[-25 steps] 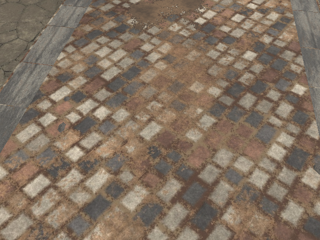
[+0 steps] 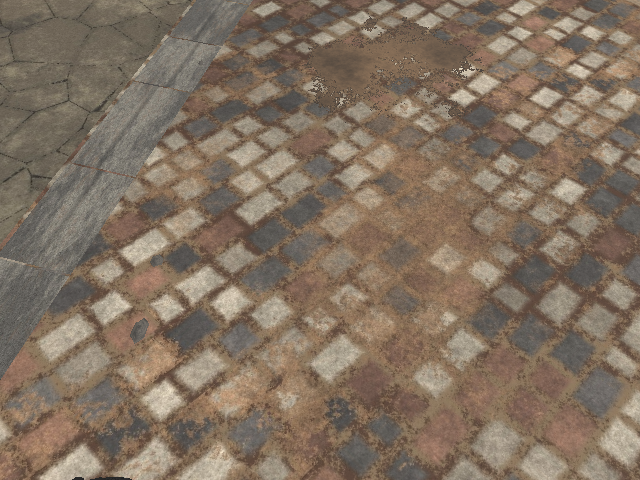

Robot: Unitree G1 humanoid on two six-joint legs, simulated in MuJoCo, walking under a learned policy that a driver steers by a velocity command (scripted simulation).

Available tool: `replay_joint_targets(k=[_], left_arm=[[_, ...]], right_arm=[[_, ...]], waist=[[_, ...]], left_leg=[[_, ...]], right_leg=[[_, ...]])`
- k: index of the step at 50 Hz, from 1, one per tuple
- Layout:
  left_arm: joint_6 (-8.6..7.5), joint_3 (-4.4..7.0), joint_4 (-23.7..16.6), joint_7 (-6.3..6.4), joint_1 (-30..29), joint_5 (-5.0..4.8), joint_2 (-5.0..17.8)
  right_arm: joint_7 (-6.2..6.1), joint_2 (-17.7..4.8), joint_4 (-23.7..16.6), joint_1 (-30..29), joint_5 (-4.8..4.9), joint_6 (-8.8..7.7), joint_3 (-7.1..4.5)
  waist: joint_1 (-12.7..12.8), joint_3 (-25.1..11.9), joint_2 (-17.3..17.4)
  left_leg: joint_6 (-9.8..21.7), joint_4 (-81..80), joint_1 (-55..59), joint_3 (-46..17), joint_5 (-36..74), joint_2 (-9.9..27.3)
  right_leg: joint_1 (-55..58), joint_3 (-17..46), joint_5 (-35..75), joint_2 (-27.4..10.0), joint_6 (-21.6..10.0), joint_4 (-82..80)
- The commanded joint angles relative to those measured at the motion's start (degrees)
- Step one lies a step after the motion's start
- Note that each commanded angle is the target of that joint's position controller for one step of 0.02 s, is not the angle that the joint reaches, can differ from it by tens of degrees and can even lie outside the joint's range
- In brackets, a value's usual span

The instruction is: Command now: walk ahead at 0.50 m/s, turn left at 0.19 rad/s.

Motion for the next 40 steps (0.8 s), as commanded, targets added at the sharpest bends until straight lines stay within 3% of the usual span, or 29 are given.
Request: replay_joint_targets(k=[1, 5, 6, 7, 8, 9, 10, 11, 12, 13, 14, 17, 19, 23, 26, 29, 31, 32, 33, 34, 35, 36, 37, 39, 40], left_arm=[[-1.34, 0.55, -5.5, -0.81, -8.0, -0.34, 4.3], [-1.92, 1.09, -5.2, -1.56, -4.5, -0.29, 6.2], [-2.01, 1.78, -3.9, -1.37, 0.2, -0.2, 7.4], [-2.03, 2.86, -1.5, -1.05, 8.4, 0.15, 9.7], [-1.97, 3.56, -0.2, -0.79, 17.9, 0.86, 13.2], [-1.53, 4.24, 1.9, -1.3, 21.6, 0.48, 15.1], [-1.51, 2.68, 1.7, -1.48, 20.7, -0.98, 9.6], [-1.32, 2.01, 0.9, -1.21, 16.1, -0.86, 7.6], [-1.02, 1.64, 0.0, -1.02, 12.3, -0.12, 7.1], [-0.96, 1.27, -0.2, -0.97, 10.2, 0.42, 6.0], [-1.14, 0.9, -0.2, -0.9, 9.5, 1.04, 5.3], [-1.51, 0.92, 1.0, -0.71, 10.1, 0.29, 6.0], [-1.36, 1.33, 1.7, -0.18, 11.2, 0.15, 7.6], [-0.6, 1.39, 3.0, 0.52, 13.7, -0.38, 8.4], [0.03, 1.4, 5.0, 0.66, 18.1, -0.97, 8.7], [1.22, 1.7, 6.1, 1.06, 20.0, -1.27, 9.2], [1.78, 2.19, 6.2, 1.49, 19.4, -1.32, 10.2], [1.98, 2.38, 5.9, 1.6, 18.3, -1.32, 10.7], [2.08, 2.04, 5.6, 1.6, 17.5, -1.12, 9.8], [2.02, 1.0, 4.1, 1.66, 16.6, -0.02, 7.2], [1.11, -0.84, 3.1, 1.6, 24.2, 0.1, 0.7], [0.38, -0.24, 4.6, 1.39, 24.7, -0.72, 4.0], [0.3, 1.02, 3.9, 1.41, 21.1, -1.88, 8.1], [1.16, 1.18, 3.0, 1.87, 15.9, -0.99, 7.0], [2.12, 1.45, 3.0, 2.08, 16.0, -0.67, 6.4]], right_arm=[[-0.37, -9.6, -0.7, 3.3, 0.26, -0.36, -2.49], [-0.92, -10.6, 0.4, 3.4, 0.22, 0.68, -2.93], [-0.95, -10.8, 0.2, 2.2, 0.18, 0.94, -2.92], [-0.89, -9.7, -0.2, 1.7, -0.09, 1.12, -2.34], [-0.86, -6.8, -1.2, 3.7, -1.31, 1.09, -1.09], [-0.4, -1.8, -1.1, 11.2, 0.04, 0.02, 0.18], [-0.25, -7.5, -0.7, 7.1, 0.9, -0.72, -0.66], [-0.08, -9.7, -2.4, 0.8, 1.63, -1.2, -1.32], [-0.22, -9.4, -3.1, -2.5, 1.16, -1.46, -1.19], [-0.26, -8.8, -3.4, -3.8, 0.34, -1.51, -1.42], [-0.18, -8.1, -3.3, -2.8, 0.15, -1.26, -1.53], [-0.27, -5.5, -2.9, -1.8, 0.01, -0.27, -1.1], [-0.38, -5.0, -4.2, -5.6, -0.37, -0.07, -0.8], [0.21, -3.4, -5.7, -12.6, -0.29, -0.72, -0.07], [0.89, -3.1, -7.5, -18.8, 0.05, -1.24, 0.24], [1.86, -4.1, -9.0, -22.1, 0.31, -2.04, 0.07], [2.14, -5.8, -8.6, -20.1, 0.28, -2.56, -0.49], [2.01, -7.0, -7.7, -16.7, 0.21, -2.78, -1.05], [1.57, -9.2, -5.5, -9.3, 0.0, -2.92, -2.27], [1.01, -12.7, -3.7, 0.2, -1.38, -2.95, -3.35], [0.74, -17.8, -2.7, 4.3, -2.57, -2.25, -4.45], [0.97, -12.9, -2.3, 5.3, -1.79, -1.8, -3.23], [0.98, -9.8, -2.9, 0.8, -1.29, -1.69, -2.08], [1.23, -6.0, -2.9, -6.4, -1.05, -1.68, -0.86], [1.34, -4.9, -2.6, -8.6, -1.24, -1.88, -0.45]], waist=[[-1.7, 2.1, 6.8], [1.1, 0.7, 8.5], [3.9, -2.3, 8.8], [7.8, -8.3, 7.5], [10.1, -17.4, 0.6], [6.9, -22.9, -16.5], [9.3, -18.8, -9.4], [9.2, -10.5, -4.9], [7.8, -6.0, -0.2], [6.4, -3.2, 0.7], [4.8, -3.2, -0.8], [3.5, -2.5, -1.8], [4.2, -1.2, -0.8], [6.4, 0.0, -0.5], [8.7, 1.6, -0.1], [8.5, 2.4, -0.7], [6.4, 1.3, -1.7], [4.1, -0.5, -2.2], [0.3, -5.3, -1.6], [-3.7, -13.7, 1.0], [-1.1, -22.9, 15.3], [-2.0, -26.8, 17.8], [-1.5, -17.7, 13.2], [1.7, -8.7, 6.9], [3.6, -7.0, 7.4]], left_leg=[[7.7, -3.6, -1.1, -7.6, 12.6, 16.1], [5.8, 2.6, 6.1, -8.8, 26.2, 18.7], [4.9, 7.9, 5.8, -7.4, 36.2, 17.2], [3.4, 18.0, 2.5, -4.9, 39.8, 13.9], [1.4, 35.5, -9.5, -2.8, 23.6, 9.5], [-2.5, 53.3, -30.5, -1.6, -16.5, -0.1], [-1.9, 58.8, -37.4, -6.5, -19.0, 2.6], [-1.5, 58.7, -40.5, -4.7, -13.5, 5.6], [-1.6, 56.3, -38.9, -2.3, -8.6, 8.5], [-2.0, 52.8, -37.3, -1.7, -5.6, 10.3], [-2.2, 50.9, -34.1, -1.7, -3.6, 11.7], [-3.7, 45.3, -32.7, -0.2, -2.0, 13.0], [-5.0, 39.5, -35.7, 0.6, 2.8, 13.6], [-5.5, 24.8, -33.7, 2.6, 15.8, 12.2], [-5.6, 17.9, -31.8, 3.5, 19.4, 10.3], [-4.8, 13.5, -32.3, 2.3, 16.4, 9.1], [-3.8, 11.6, -28.2, 1.9, 12.9, 8.4], [-2.9, 10.5, -22.6, 2.8, 11.3, 7.3], [-1.3, 9.4, -11.3, 3.8, 11.7, 6.7], [1.9, 13.4, 4.6, -1.5, 17.7, 13.4], [10.9, 12.2, 26.0, -23.8, 21.7, 28.3], [13.6, 7.4, 25.7, -33.3, 25.9, 30.3], [11.6, 7.5, 18.3, -23.8, 31.2, 28.4], [9.1, 5.8, 3.7, -11.0, 39.9, 23.3], [8.1, 3.6, -2.2, -7.6, 39.7, 21.6]], right_leg=[[1.5, -1.1, 1.3, 1.6, -1.4, -4.2], [4.9, -2.2, -8.0, 3.3, -4.8, -6.7], [12.0, -4.1, -8.6, 5.2, -6.1, -7.8], [24.6, -3.8, -6.4, 4.6, -8.2, -7.3], [42.6, 8.6, -5.8, -6.0, -12.7, -4.8], [58.8, 35.5, -21.0, -16.4, -20.7, -12.9], [57.1, 38.5, -32.1, -15.3, -18.7, -17.5], [49.6, 30.2, -31.1, -13.8, -16.3, -18.5], [41.7, 24.0, -24.7, -11.7, -15.2, -19.7], [36.0, 20.0, -18.8, -9.9, -15.2, -21.0], [32.7, 17.1, -14.6, -8.5, -14.9, -22.2], [29.1, 11.3, -7.5, -7.2, -15.9, -25.3], [29.1, 8.7, -4.0, -7.2, -16.3, -26.9], [29.4, 2.2, -1.2, -4.0, -13.8, -27.6], [31.1, 2.6, -2.3, -4.6, -13.6, -26.5], [36.1, 5.4, -1.0, -7.1, -13.3, -22.9], [37.8, 7.4, 1.5, -8.4, -12.3, -19.6], [37.4, 7.3, 6.8, -7.9, -11.6, -16.1], [34.9, 5.5, 11.6, -5.0, -10.1, -8.2], [26.8, 2.8, 5.1, -1.2, -7.6, 6.4], [5.4, -1.9, -21.6, 7.8, -2.8, 27.9], [0.7, 4.8, -41.3, 8.8, -1.9, 36.7], [-2.4, 5.7, -40.2, 6.4, -1.7, 40.3], [-0.7, 2.7, -34.9, 2.5, -1.1, 35.3], [3.2, 2.4, -32.9, 0.8, -1.0, 31.6]])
